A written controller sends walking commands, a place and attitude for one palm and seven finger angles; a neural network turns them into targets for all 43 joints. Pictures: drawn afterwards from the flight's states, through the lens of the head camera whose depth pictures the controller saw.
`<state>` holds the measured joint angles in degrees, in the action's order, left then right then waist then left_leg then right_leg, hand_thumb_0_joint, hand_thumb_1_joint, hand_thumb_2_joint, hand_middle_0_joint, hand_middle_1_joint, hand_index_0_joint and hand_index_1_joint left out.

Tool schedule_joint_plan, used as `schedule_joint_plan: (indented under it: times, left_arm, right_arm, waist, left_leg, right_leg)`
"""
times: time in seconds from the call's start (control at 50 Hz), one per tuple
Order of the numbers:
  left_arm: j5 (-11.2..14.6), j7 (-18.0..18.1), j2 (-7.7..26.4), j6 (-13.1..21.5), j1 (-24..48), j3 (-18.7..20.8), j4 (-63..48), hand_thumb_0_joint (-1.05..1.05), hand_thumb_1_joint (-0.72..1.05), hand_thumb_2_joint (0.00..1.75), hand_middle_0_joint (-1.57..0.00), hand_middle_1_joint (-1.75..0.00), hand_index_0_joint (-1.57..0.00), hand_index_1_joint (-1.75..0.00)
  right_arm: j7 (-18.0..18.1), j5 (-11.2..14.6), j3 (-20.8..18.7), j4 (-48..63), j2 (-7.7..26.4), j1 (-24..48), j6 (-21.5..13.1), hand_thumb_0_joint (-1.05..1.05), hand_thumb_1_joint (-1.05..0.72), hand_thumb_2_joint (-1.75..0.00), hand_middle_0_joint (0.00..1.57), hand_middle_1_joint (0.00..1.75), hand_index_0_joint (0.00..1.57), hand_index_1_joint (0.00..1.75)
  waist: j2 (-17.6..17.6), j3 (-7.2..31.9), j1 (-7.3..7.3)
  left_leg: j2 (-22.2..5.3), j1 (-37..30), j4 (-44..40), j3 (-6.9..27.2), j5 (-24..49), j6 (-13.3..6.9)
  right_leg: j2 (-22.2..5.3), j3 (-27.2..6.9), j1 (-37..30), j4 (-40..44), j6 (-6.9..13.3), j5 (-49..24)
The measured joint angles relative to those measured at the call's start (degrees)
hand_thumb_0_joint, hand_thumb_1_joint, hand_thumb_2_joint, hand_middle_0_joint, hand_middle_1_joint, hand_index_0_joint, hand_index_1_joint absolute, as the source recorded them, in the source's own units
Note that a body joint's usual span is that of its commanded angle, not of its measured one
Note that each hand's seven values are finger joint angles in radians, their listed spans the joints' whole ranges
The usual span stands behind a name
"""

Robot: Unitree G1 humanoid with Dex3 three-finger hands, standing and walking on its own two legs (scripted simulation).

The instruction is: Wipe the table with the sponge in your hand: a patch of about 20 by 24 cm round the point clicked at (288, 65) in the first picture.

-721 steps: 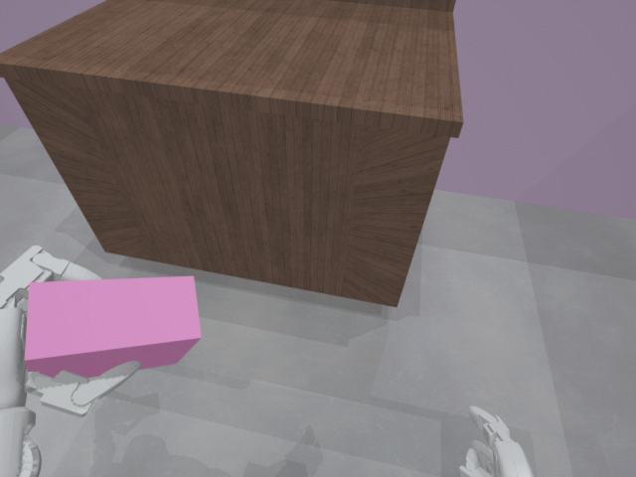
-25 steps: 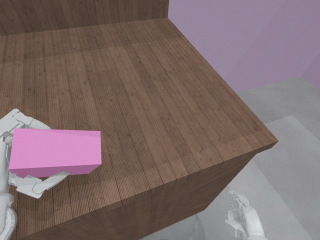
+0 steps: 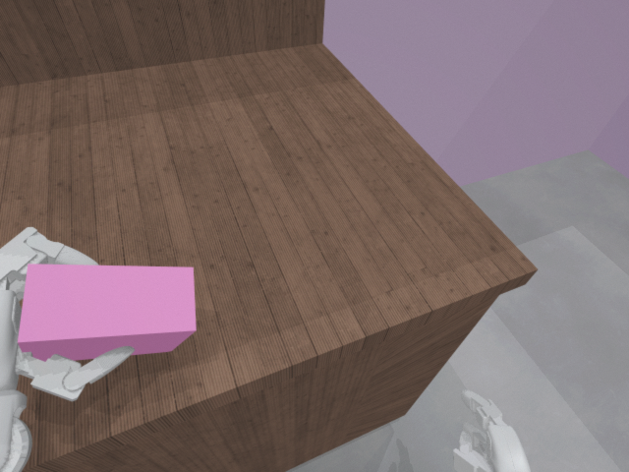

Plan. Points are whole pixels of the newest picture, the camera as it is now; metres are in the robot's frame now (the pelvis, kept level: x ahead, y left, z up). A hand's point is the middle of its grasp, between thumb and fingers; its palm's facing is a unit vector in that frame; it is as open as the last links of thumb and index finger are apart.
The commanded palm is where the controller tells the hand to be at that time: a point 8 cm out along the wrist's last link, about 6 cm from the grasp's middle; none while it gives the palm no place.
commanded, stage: look again from close up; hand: left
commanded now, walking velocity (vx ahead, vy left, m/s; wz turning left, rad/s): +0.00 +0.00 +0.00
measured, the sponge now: (137, 314) +0.24 +0.21 +0.13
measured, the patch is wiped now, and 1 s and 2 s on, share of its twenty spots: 0.00 0.00 0.00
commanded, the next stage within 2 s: shuffle to correct the standing spot in 0.08 s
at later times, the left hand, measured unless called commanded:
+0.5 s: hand (105, 311) +0.22 +0.22 +0.16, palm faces +0.37 -0.84 -0.40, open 10.6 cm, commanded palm +0.16 +0.25 +0.17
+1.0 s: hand (163, 316) +0.22 +0.17 +0.15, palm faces +0.33 -0.86 -0.38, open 10.6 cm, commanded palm +0.16 +0.21 +0.17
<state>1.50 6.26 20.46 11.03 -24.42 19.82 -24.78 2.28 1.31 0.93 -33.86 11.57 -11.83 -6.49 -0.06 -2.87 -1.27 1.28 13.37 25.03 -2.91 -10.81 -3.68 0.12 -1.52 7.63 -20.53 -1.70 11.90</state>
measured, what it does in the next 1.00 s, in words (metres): shifts its weight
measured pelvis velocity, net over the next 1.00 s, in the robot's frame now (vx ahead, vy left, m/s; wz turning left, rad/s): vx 0.01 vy -0.07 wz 0.00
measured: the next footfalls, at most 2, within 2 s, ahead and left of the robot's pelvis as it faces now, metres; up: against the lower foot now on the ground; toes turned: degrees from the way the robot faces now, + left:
none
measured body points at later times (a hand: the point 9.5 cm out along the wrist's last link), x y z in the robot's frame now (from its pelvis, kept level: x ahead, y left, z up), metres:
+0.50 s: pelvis +0.00 -0.03 +0.00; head +0.03 -0.01 +0.45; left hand +0.20 +0.27 +0.18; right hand +0.18 -0.24 -0.08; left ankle +0.03 +0.07 -0.74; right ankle -0.01 -0.14 -0.74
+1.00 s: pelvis +0.01 -0.07 -0.01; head +0.03 -0.06 +0.44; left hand +0.20 +0.21 +0.17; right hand +0.17 -0.32 -0.09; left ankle +0.03 +0.07 -0.74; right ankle -0.01 -0.14 -0.74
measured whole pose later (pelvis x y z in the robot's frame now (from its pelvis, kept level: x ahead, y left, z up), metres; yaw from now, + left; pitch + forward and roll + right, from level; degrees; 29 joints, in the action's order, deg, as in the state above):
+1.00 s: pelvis +0.01 -0.07 -0.01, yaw +0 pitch -1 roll -2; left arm 5.4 5.3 22.3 7.0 -27.0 20.8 -30.1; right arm 2.3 1.9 -1.6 -32.4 12.7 -11.7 -2.9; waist -0.1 -3.0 0.2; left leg -4.7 17.1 32.5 0.1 -14.9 2.0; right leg 6.3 1.0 11.2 -27.6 4.3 15.9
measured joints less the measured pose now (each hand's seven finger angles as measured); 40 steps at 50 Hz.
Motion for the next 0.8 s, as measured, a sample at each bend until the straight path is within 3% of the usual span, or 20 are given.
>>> schedule_joint_plan:
  times: [0.4, 0.58, 0.8]
  left_arm:
    - [0.5, -0.4, 0.8, -1.2, 1.1, 0.2, -0.4, -0.01, -0.53, 1.02, -0.67, -1.36, -0.68, -1.36]
    - [1.3, -0.8, 1.2, -1.9, -0.2, 0.4, -2.5, -0.01, -0.53, 1.02, -0.67, -1.36, -0.68, -1.36]
    - [3.0, -1.2, 1.6, -3.2, -1.9, 0.8, -4.0, -0.01, -0.53, 1.02, -0.67, -1.36, -0.68, -1.36]
  right_arm:
    - [-0.3, 0.0, 0.1, 1.5, -1.2, 0.9, 0.6, 0.02, -0.90, -0.90, 0.20, 0.30, 0.21, 0.30]
    - [-1.2, 0.1, 0.1, 2.2, -1.6, 0.8, 1.3, 0.02, -0.90, -0.90, 0.20, 0.30, 0.21, 0.30]
    - [-0.6, 0.4, -1.9, 2.1, 0.5, 0.9, 2.7, 0.02, -0.90, -0.90, 0.20, 0.30, 0.21, 0.30]
  waist:
    - [1.0, -0.6, -0.46]
    - [0.2, -1.0, -0.04]
    - [-0.9, -0.3, 0.63]
  left_leg:
    - [-0.3, -0.5, -1.4, 0.2, 0.8, 1.2]
    - [-2.7, 1.0, 0.8, 1.3, -0.2, 3.1]
    - [-5.6, 3.3, 5.2, 2.5, -2.5, 5.2]
  right_leg:
    - [0.4, 0.1, 0.8, -1.5, 1.0, 0.7]
    - [2.8, 1.1, 1.3, -1.6, 2.9, 0.7]
    - [5.8, 2.0, 2.9, -4.2, 5.5, 2.1]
